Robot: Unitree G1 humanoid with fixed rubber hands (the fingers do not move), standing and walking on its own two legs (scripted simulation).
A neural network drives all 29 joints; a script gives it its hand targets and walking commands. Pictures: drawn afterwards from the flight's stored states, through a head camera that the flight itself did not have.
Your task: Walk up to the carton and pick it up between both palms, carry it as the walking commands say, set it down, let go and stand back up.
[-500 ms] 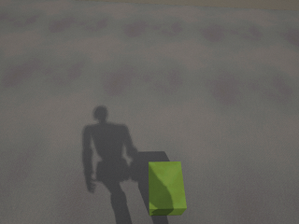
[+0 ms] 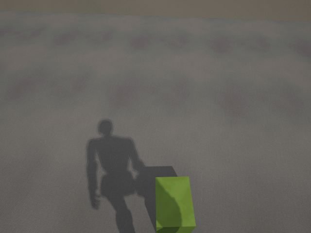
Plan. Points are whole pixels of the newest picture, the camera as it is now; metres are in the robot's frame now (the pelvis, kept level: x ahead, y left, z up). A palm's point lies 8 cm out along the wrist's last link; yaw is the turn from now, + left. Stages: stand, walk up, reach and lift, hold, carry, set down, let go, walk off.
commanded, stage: walk up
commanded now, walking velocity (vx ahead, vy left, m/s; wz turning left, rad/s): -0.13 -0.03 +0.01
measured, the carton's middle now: (172, 205) +0.39 -0.07 -0.67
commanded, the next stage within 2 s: none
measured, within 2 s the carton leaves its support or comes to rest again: neither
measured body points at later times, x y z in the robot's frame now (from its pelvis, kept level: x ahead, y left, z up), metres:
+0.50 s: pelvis -0.03 -0.04 +0.00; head -0.01 -0.04 +0.45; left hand -0.02 +0.18 -0.16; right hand -0.02 -0.25 -0.17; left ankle -0.01 +0.07 -0.74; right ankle -0.01 -0.13 -0.74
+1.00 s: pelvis -0.05 -0.08 +0.00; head -0.03 -0.10 +0.45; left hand -0.06 +0.13 -0.16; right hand -0.04 -0.30 -0.17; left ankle -0.10 +0.06 -0.73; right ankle -0.02 -0.13 -0.74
